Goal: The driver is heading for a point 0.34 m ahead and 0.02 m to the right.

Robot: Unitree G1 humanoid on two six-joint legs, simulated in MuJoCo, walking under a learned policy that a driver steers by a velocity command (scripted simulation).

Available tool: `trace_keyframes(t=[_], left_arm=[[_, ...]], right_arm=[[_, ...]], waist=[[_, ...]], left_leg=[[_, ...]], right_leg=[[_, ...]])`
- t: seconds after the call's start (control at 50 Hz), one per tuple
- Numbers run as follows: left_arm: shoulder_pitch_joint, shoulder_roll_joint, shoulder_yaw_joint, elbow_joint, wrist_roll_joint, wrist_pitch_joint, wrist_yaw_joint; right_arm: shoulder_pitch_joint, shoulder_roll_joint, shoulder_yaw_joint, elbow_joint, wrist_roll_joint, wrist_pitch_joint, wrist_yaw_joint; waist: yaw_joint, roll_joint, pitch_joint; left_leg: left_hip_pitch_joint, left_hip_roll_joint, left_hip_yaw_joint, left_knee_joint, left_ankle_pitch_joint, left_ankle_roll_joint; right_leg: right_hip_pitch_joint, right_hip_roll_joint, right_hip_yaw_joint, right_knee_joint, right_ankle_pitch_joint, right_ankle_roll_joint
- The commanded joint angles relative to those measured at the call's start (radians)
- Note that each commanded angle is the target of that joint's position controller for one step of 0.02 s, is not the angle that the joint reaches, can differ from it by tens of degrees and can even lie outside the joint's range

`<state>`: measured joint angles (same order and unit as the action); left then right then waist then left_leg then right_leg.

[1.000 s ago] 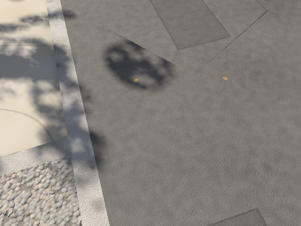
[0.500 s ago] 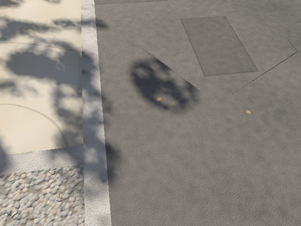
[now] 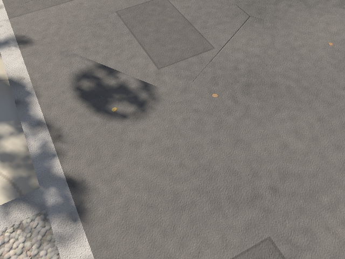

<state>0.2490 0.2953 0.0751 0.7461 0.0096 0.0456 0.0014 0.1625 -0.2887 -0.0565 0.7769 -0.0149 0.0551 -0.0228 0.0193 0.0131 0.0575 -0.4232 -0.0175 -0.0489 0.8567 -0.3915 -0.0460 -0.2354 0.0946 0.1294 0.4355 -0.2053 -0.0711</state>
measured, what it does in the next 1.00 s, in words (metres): steps on the spot, turning right: left foot, then right foot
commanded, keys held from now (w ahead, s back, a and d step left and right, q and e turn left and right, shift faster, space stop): e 0.36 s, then no key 0.38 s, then w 0.26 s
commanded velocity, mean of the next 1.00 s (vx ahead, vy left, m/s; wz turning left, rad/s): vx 0.05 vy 0.00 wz -0.34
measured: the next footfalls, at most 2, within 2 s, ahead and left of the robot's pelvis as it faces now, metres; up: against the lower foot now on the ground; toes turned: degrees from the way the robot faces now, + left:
left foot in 0.16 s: +0.05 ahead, +0.12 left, +0.00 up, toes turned -10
right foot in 0.58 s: -0.02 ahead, -0.08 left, +0.00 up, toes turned -16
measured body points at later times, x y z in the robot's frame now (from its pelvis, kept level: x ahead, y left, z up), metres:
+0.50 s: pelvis -0.02 +0.03 +0.00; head +0.02 +0.03 +0.45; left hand +0.18 +0.26 -0.13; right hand +0.02 -0.26 -0.11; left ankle +0.02 +0.13 -0.74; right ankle -0.07 -0.08 -0.71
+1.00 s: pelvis +0.00 +0.02 +0.00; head +0.00 +0.02 +0.45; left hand +0.13 +0.26 -0.14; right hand +0.00 -0.27 -0.12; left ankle +0.01 +0.11 -0.73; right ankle -0.06 -0.07 -0.74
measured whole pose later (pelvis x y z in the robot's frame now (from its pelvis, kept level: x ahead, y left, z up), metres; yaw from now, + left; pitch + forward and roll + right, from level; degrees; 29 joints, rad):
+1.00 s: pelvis +0.00 +0.02 +0.00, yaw -19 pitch +0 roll -1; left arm 0.30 0.27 0.04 0.91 0.02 0.00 0.00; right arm 0.24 -0.27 -0.04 0.86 -0.03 0.00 0.01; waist 0.02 -0.01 0.00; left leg -0.22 -0.01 0.05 0.54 -0.37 0.05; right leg -0.11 0.05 0.04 0.35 -0.24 -0.06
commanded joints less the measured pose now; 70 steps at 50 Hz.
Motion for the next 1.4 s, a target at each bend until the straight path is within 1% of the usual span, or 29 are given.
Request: trace_keyframes(t=[0.02, 0.12, 0.14, 0.16, 0.18, 0.2, 0.24, 0.28, 0.38, 0.5, 0.54, 0.56, 0.58, 0.6, 0.62, 0.66, 0.74, 0.82, 0.86, 0.94, 1.0, 1.02, 1.04, 1.06, 1.08, 1.1, 1.2, 1.32, 1.4], left_arm=[[0.034, 0.174, 0.047, -0.049, 0.007, -0.001, -0.002], [-0.077, 0.173, 0.049, -0.072, -0.004, 0.005, -0.012], [-0.093, 0.149, 0.043, -0.08, -0.012, 0.002, -0.009], [-0.032, 0.071, 0.024, -0.084, -0.011, -0.002, -0.009], [0.003, 0.095, 0.032, -0.088, 0.003, -0.002, 0.002], [-0.006, 0.155, 0.044, -0.073, 0.025, 0.001, 0.004], [0.012, 0.15, 0.051, -0.036, 0.015, 0.013, -0.015], [0.026, 0.134, 0.045, -0.027, 0.008, 0.023, -0.038], [-0.069, 0.098, 0.025, -0.058, 0.004, 0.033, -0.048], [-0.069, 0.066, -0.002, -0.06, -0.008, 0.029, -0.033], [-0.02, 0.05, -0.011, -0.039, -0.006, 0.016, -0.025], [-0.006, 0.058, -0.015, -0.031, 0.006, 0.004, -0.018], [-0.002, 0.115, -0.01, -0.035, 0.027, -0.012, -0.011], [-0.049, 0.212, 0.005, -0.056, 0.016, -0.02, -0.009], [-0.017, 0.155, -0.003, -0.035, 0.014, -0.028, -0.003], [-0.113, 0.073, -0.036, -0.031, 0.014, -0.032, 0.004], [-0.098, 0.064, -0.047, 0.003, 0.005, -0.041, 0.017], [0.016, 0.127, -0.02, 0.071, 0.014, -0.027, 0.012], [0.03, 0.125, -0.014, 0.086, 0.014, -0.03, 0.008], [0.011, 0.123, -0.003, 0.105, 0.011, -0.058, 0.003], [-0.066, 0.114, 0.003, 0.099, -0.003, -0.06, -0.004], [-0.09, 0.074, -0.008, 0.087, 0.003, -0.065, -0.005], [-0.123, -0.021, -0.034, 0.055, 0.011, -0.075, -0.01], [-0.15, 0.025, -0.024, 0.034, 0.021, -0.079, -0.01], [-0.133, 0.08, -0.011, 0.048, 0.031, -0.081, -0.014], [-0.066, 0.079, -0.01, 0.087, 0.023, -0.085, -0.025], [-0.009, 0.02, -0.024, 0.147, 0.03, -0.07, -0.027], [-0.146, -0.026, -0.052, 0.123, 0.014, -0.058, -0.013], [-0.042, -0.003, -0.045, 0.175, 0.01, -0.073, 0.012]], right_arm=[[-0.044, -0.073, -0.008, -0.091, 0.006, -0.023, -0.006], [0.07, -0.074, -0.003, -0.084, 0.012, -0.047, -0.02], [0.102, -0.098, -0.009, -0.077, 0.004, -0.056, -0.029], [0.093, -0.18, -0.022, -0.09, -0.011, -0.059, -0.038], [0.028, -0.257, -0.037, -0.116, -0.013, -0.049, -0.031], [0.04, -0.202, -0.028, -0.118, -0.015, -0.045, -0.021], [-0.055, -0.101, 0.001, -0.138, -0.008, -0.045, -0.013], [-0.059, -0.098, 0.003, -0.143, -0.01, -0.049, -0.021], [0.069, -0.122, -0.014, -0.106, -0.009, -0.053, -0.019], [0.057, -0.153, -0.024, -0.079, -0.014, -0.051, 0.011], [0.041, -0.156, -0.025, -0.067, -0.002, -0.041, 0.016], [0.054, -0.149, -0.022, -0.056, 0.004, -0.038, 0.017], [0.089, -0.097, -0.009, -0.06, 0.0, -0.038, 0.021], [0.081, -0.015, 0.016, -0.099, 0.003, -0.034, 0.02], [0.033, -0.071, 0.005, -0.08, 0.002, -0.015, 0.007], [0.055, -0.084, -0.003, -0.048, 0.013, -0.006, 0.015], [0.108, -0.068, -0.002, 0.009, -0.004, -0.006, 0.018], [0.028, -0.083, -0.002, 0.001, -0.021, -0.017, 0.027], [0.002, -0.08, -0.003, -0.005, -0.019, -0.031, 0.033], [0.03, -0.051, 0.002, 0.014, -0.013, -0.065, 0.037], [0.185, -0.03, 0.002, 0.086, -0.011, -0.08, 0.028], [0.276, -0.062, -0.007, 0.119, -0.014, -0.09, 0.019], [0.386, -0.133, -0.016, 0.13, -0.023, -0.101, 0.009], [0.37, -0.22, -0.038, 0.137, -0.014, -0.101, 0.01], [0.293, -0.165, -0.027, 0.125, -0.01, -0.101, 0.012], [0.208, -0.111, -0.01, 0.101, -0.003, -0.109, 0.017], [0.232, -0.042, 0.02, 0.143, 0.002, -0.138, 0.02], [0.279, -0.028, 0.038, 0.202, -0.004, -0.112, 0.0], [0.246, -0.032, 0.038, 0.223, 0.002, -0.108, -0.007]], waist=[[0.027, -0.146, -0.086], [-0.048, -0.144, -0.102], [-0.063, -0.102, -0.103], [-0.022, 0.107, -0.117], [-0.002, 0.231, -0.088], [-0.009, 0.139, -0.081], [0.031, 0.08, -0.032], [0.024, 0.138, -0.047], [-0.052, 0.134, -0.072], [-0.049, 0.182, -0.097], [-0.009, 0.158, -0.101], [0.007, 0.117, -0.098], [-0.01, -0.039, -0.127], [-0.033, -0.262, -0.087], [0.025, -0.193, -0.092], [-0.031, -0.148, -0.043], [-0.034, -0.139, -0.081], [0.035, -0.175, -0.019], [0.038, -0.151, 0.025], [0.006, -0.115, 0.013], [-0.091, -0.075, 0.001], [-0.129, -0.008, -0.015], [-0.171, 0.194, -0.061], [-0.149, 0.221, 0.052], [-0.091, 0.094, 0.13], [-0.035, 0.061, 0.128], [-0.001, 0.074, -0.001], [-0.047, 0.118, 0.009], [-0.003, 0.104, -0.025]], left_leg=[[-0.045, -0.021, 0.002, -0.076, -0.021, 0.01], [0.212, -0.05, 0.003, -0.398, 0.09, 0.047], [0.314, 0.008, -0.044, -0.536, 0.155, 0.06], [0.398, 0.25, -0.279, -0.644, 0.1, 0.115], [0.317, 0.419, -0.476, -0.652, 0.245, 0.244], [0.261, 0.426, -0.437, -0.628, 0.305, 0.298], [0.201, 0.284, -0.214, -0.607, 0.347, 0.247], [0.26, 0.218, -0.099, -0.581, 0.438, 0.225], [0.399, 0.269, -0.069, -0.544, 0.519, 0.263], [0.324, 0.275, -0.034, -0.474, 0.613, 0.261], [0.287, 0.255, -0.01, -0.409, 0.621, 0.229], [0.228, 0.238, 0.009, -0.372, 0.553, 0.177], [0.113, 0.177, 0.065, -0.253, 0.354, 0.107], [-0.017, 0.029, 0.138, -0.203, -0.098, 0.046], [0.048, 0.06, 0.043, -0.083, -0.178, 0.044], [0.05, 0.057, 0.016, -0.046, -0.095, 0.047], [0.089, 0.035, 0.039, -0.072, -0.033, 0.025], [-0.02, 0.02, 0.077, -0.107, -0.063, 0.034], [-0.067, 0.031, 0.071, -0.122, -0.072, 0.047], [0.04, 0.029, 0.079, -0.225, -0.051, 0.09], [0.404, -0.018, 0.134, -0.472, 0.122, 0.13], [0.582, 0.037, 0.04, -0.514, 0.052, 0.143], [0.664, 0.292, -0.292, -0.687, -0.252, 0.173], [0.537, 0.425, -0.571, -0.811, -0.465, 0.265], [0.439, 0.407, -0.521, -0.807, -0.406, 0.284], [0.411, 0.335, -0.408, -0.788, -0.24, 0.255], [0.437, 0.201, -0.022, -0.624, 0.91, 0.211], [0.412, 0.171, 0.045, -0.547, 1.045, 0.196], [0.415, 0.199, -0.001, -0.419, 1.055, 0.185]], right_leg=[[0.123, -0.257, 0.299, -0.068, 0.314, -0.166], [0.006, -0.194, 0.358, -0.009, 0.31, -0.079], [-0.071, -0.144, 0.331, 0.038, 0.175, -0.026], [-0.179, -0.032, 0.182, 0.226, -0.143, 0.035], [-0.297, 0.096, -0.009, 0.407, -0.395, 0.064], [-0.277, 0.011, -0.002, 0.58, -0.382, 0.07], [-0.251, -0.012, -0.015, 0.692, -0.259, 0.082], [-0.279, -0.02, -0.051, 0.724, -0.203, 0.109], [-0.306, -0.048, -0.083, 0.578, -0.228, 0.137], [-0.081, -0.04, -0.157, 0.265, -0.272, 0.086], [0.032, -0.034, -0.181, 0.04, -0.123, 0.061], [0.125, -0.05, -0.15, -0.13, 0.029, 0.05], [0.244, -0.208, 0.062, -0.217, 0.045, 0.027], [0.192, -0.437, 0.302, -0.196, 0.359, -0.087], [0.121, -0.443, 0.264, -0.166, 0.36, -0.169], [0.093, -0.342, 0.142, -0.175, 0.32, -0.138], [0.155, -0.276, 0.047, -0.124, 0.498, -0.111], [0.189, -0.296, 0.194, -0.263, -0.26, -0.153], [0.191, -0.326, 0.248, -0.303, -0.352, -0.172], [0.134, -0.321, 0.221, -0.298, -0.301, -0.178], [-0.121, -0.243, 0.119, -0.192, -0.351, -0.125], [-0.288, -0.189, 0.067, -0.064, -0.378, -0.086], [-0.395, -0.079, -0.088, 0.265, -0.367, -0.034], [-0.552, -0.023, -0.131, 0.413, -0.334, -0.027], [-0.536, -0.091, -0.058, 0.5, -0.242, -0.029], [-0.488, -0.113, -0.057, 0.518, -0.159, -0.02], [-0.349, -0.113, -0.165, 0.555, -0.033, 0.055], [-0.244, -0.08, -0.223, 0.265, 0.064, 0.057], [-0.069, -0.055, -0.206, 0.107, 0.075, 0.0]])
